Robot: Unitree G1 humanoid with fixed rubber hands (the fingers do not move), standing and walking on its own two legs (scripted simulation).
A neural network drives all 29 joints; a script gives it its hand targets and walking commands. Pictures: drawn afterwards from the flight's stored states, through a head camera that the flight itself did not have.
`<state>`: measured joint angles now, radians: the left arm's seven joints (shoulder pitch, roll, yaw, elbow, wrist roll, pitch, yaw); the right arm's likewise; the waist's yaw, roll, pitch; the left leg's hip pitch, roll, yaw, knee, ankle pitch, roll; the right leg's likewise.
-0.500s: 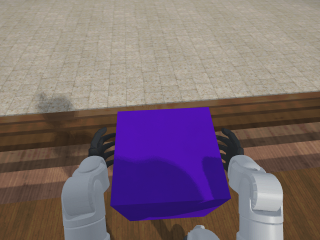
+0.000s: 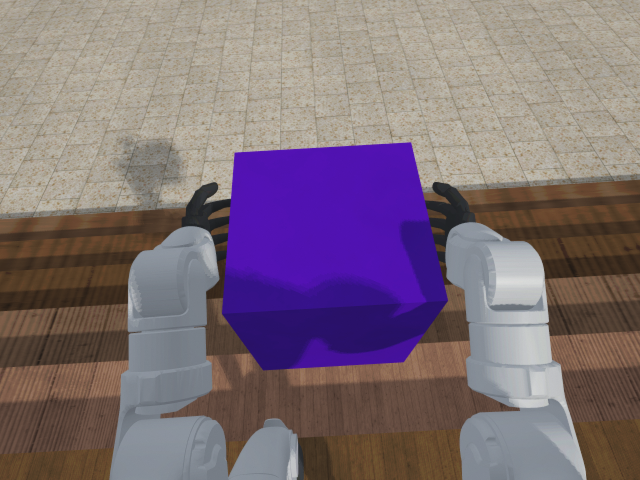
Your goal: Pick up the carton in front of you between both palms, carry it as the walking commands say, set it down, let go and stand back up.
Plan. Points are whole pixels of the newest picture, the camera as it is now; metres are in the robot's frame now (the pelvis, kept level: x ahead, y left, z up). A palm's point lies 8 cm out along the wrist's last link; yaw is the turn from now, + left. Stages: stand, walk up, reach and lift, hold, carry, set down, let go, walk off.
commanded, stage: carry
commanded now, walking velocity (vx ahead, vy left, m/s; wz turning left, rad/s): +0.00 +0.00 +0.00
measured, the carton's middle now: (328, 269) +0.38 +0.01 +0.01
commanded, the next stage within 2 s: none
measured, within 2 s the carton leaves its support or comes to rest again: neither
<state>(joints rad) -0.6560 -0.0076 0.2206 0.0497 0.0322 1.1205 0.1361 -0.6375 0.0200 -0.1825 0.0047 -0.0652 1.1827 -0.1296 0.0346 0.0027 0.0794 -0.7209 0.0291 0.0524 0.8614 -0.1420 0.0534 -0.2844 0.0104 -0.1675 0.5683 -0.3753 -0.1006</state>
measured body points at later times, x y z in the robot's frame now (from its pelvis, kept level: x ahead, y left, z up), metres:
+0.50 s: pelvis +0.21 +0.00 +0.00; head +0.29 -0.01 +0.44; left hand +0.58 +0.15 +0.07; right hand +0.58 -0.15 +0.07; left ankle +0.19 +0.10 -0.70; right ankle +0.20 -0.09 -0.72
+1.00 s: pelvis +0.42 +0.08 -0.19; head +0.42 +0.10 +0.26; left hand +0.78 +0.24 -0.08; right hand +0.77 -0.06 -0.08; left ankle +0.43 +0.11 -0.88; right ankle +0.35 -0.09 -0.76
